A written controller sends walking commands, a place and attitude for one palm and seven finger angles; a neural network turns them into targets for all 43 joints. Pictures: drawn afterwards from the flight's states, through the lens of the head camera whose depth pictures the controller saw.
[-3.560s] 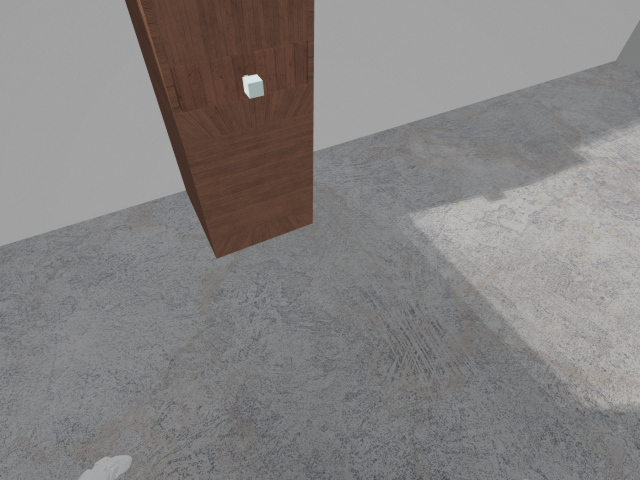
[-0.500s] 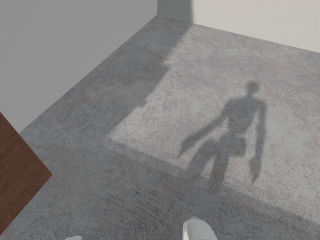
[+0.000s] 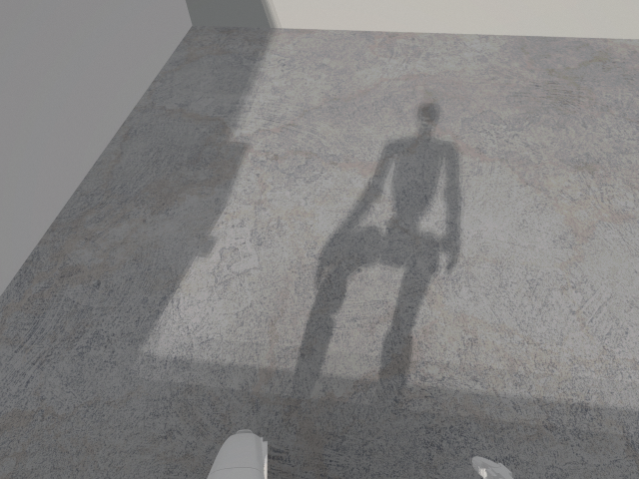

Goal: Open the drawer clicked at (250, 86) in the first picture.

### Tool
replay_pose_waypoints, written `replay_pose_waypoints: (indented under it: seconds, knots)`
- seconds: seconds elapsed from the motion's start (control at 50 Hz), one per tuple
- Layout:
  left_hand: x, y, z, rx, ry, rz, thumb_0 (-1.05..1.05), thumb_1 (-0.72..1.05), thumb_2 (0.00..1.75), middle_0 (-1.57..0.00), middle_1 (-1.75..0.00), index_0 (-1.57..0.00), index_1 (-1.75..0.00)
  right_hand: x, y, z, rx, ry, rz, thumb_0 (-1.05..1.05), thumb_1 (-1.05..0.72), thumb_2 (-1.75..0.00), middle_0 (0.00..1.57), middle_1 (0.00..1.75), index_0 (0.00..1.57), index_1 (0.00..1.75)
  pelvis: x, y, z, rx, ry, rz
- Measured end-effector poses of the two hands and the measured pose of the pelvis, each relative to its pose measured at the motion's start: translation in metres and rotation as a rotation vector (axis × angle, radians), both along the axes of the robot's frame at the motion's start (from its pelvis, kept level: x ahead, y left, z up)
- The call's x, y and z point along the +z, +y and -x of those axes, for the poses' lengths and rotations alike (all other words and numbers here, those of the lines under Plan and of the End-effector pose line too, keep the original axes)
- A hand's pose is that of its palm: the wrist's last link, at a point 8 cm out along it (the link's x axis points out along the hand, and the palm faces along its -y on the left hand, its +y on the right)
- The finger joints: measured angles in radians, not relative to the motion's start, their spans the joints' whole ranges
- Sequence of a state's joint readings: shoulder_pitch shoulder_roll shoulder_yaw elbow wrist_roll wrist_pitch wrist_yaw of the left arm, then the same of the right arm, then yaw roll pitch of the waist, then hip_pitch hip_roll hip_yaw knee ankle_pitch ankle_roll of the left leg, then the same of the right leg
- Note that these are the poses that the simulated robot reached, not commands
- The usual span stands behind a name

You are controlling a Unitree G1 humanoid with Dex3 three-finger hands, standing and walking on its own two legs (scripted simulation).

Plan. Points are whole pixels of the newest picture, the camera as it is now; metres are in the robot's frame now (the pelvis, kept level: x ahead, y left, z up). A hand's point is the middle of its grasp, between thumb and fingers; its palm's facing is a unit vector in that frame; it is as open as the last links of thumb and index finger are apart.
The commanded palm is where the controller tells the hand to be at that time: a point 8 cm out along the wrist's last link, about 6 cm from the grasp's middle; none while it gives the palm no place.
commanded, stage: turn to face it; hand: left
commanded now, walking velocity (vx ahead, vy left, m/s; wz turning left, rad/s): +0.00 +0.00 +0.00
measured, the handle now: out of the picture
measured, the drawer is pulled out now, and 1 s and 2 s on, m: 0.00 0.00 0.00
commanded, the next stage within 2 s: none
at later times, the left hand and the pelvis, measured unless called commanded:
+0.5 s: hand (168, 441) +0.19 +0.25 -0.17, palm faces +0.14 -0.98 -0.15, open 7.3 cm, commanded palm none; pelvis +0.13 +0.07 +0.00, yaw +5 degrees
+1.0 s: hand (179, 464) +0.15 +0.21 -0.14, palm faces +0.40 -0.87 -0.28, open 7.3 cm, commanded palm none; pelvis +0.14 +0.00 +0.00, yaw +25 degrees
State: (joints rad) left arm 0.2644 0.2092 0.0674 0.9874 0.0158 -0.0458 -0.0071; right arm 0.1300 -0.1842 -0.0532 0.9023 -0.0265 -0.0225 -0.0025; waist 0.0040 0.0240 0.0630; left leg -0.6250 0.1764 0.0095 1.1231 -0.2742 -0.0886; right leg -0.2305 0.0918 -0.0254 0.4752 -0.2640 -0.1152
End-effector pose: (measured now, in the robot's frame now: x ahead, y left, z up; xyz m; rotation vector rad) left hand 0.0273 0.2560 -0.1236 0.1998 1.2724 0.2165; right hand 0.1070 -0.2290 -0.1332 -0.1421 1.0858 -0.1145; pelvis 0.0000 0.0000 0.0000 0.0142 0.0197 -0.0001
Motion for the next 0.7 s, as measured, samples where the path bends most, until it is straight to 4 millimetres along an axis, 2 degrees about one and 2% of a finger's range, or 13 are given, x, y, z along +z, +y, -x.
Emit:
replay_pose_waypoints:
  seconds: [0.06,0.12,0.18,0.24,0.3,0.36,0.5,0.6,0.7]
  knots:
    - [0.004,0.012,-0.009,0.008,0.026,-0.012,0.0,0.92,0.9,-0.2,-0.3,-0.21,-0.3,0.009,0.009,-0.052,0.022,-0.077,-0.001,0.0,-0.91,-0.9,0.19,0.3,0.2,0.3,0.001,0.009,-0.022,-0.025,0.008,0.001]
    - [0.001,0.02,-0.02,0.022,0.045,-0.011,0.0,0.92,0.9,-0.2,-0.3,-0.2,-0.3,0.013,0.021,-0.091,0.049,-0.104,0.004,0.0,-0.91,-0.9,0.19,0.3,0.2,0.3,0.001,0.02,-0.045,-0.031,0.009,0.01]
    - [-0.009,0.026,-0.033,0.041,0.063,0.01,0.0,0.92,0.9,-0.19,-0.3,-0.2,-0.3,0.013,0.038,-0.119,0.073,-0.094,0.011,0.0,-0.91,-0.9,0.19,0.3,0.2,0.3,-0.003,0.032,-0.071,-0.023,0.004,0.024]
    - [-0.028,0.031,-0.048,0.066,0.08,0.047,0.0,0.91,0.9,-0.19,-0.3,-0.2,-0.3,0.007,0.056,-0.135,0.092,-0.068,0.028,0.0,-0.91,-0.9,0.19,0.3,0.2,0.3,-0.011,0.046,-0.099,0.0,-0.012,0.035]
    - [-0.038,0.033,-0.069,0.078,0.079,0.079,0.0,0.91,0.9,-0.19,-0.3,-0.2,-0.3,0.005,0.071,-0.131,0.099,-0.015,0.033,0.0,-0.91,-0.9,0.19,0.3,0.2,0.3,-0.011,0.055,-0.114,0.006,-0.035,0.019]
    - [-0.035,0.034,-0.094,0.072,0.057,0.106,0.01,0.91,0.9,-0.19,-0.3,-0.2,-0.3,0.006,0.079,-0.112,0.079,0.062,0.037,0.0,-0.91,-0.9,0.19,0.3,0.2,0.3,-0.005,0.062,-0.122,0.026,-0.048,0.031]
    - [-0.021,0.045,-0.145,0.082,-0.055,0.11,0.0,0.91,0.9,-0.2,-0.3,-0.2,-0.3,0.014,0.054,-0.081,0.039,0.196,0.104,-0.01,-0.95,-0.9,0.2,0.3,0.21,0.3,0.003,0.067,-0.128,0.096,-0.028,0.045]
    - [-0.012,0.051,-0.162,0.107,-0.096,0.069,0.0,0.91,0.9,-0.2,-0.3,-0.2,-0.3,0.012,0.039,-0.071,0.045,0.256,0.108,0.0,-0.93,-0.9,0.2,0.3,0.21,0.3,0.004,0.058,-0.132,0.152,-0.006,0.043]
    - [-0.001,0.046,-0.172,0.133,-0.135,0.018,0.0,0.91,0.9,-0.19,-0.3,-0.2,-0.3,0.003,0.022,-0.074,0.074,0.284,0.089,0.0,-0.92,-0.9,0.2,0.3,0.21,0.3,0.002,0.039,-0.135,0.213,0.01,0.036]
